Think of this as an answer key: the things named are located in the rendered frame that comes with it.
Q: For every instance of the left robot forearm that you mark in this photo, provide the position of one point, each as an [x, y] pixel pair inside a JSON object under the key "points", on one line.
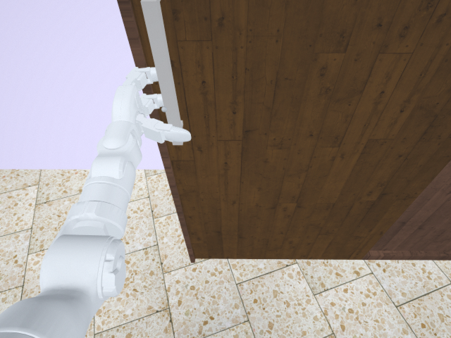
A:
{"points": [[102, 206]]}

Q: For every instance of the left robot hand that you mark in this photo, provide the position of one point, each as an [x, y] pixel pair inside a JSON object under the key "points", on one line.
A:
{"points": [[128, 106]]}

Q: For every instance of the wardrobe door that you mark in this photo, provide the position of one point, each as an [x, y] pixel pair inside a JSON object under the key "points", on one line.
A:
{"points": [[426, 224], [314, 124]]}

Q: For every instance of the robot left upper arm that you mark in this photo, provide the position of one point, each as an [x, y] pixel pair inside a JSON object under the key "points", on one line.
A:
{"points": [[80, 273]]}

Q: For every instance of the handle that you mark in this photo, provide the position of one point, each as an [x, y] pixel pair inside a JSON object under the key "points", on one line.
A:
{"points": [[157, 38]]}

